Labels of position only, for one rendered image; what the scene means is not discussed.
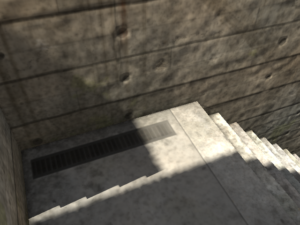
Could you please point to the stairs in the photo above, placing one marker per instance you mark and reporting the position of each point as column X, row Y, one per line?
column 277, row 168

